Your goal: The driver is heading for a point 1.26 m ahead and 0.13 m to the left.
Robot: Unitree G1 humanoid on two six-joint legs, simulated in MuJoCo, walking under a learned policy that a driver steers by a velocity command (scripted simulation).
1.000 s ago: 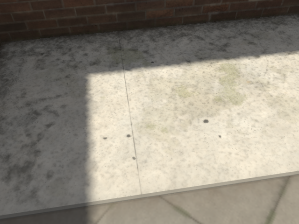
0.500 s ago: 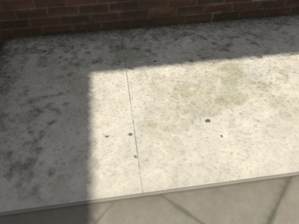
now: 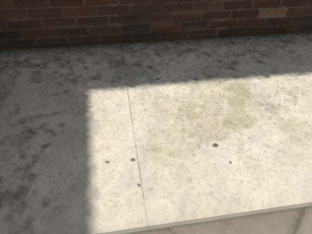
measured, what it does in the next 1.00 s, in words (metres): walks ahead: right foot, then left foot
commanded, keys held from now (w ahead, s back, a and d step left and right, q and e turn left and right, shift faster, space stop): w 1.00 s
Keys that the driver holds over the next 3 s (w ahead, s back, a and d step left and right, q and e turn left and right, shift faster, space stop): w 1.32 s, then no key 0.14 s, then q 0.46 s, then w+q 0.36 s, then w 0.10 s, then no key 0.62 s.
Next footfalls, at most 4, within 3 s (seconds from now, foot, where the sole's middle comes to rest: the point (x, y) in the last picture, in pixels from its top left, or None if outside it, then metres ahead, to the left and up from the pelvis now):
0.34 right None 0.37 -0.14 -0.78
0.90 left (132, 200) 0.69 0.09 -0.78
1.46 right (176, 145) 1.01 -0.14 -0.78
1.96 left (131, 155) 0.94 0.10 -0.78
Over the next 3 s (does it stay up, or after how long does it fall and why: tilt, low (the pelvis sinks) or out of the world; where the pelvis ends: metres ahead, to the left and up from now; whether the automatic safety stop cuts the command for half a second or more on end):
stays up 1.20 0.08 -0.01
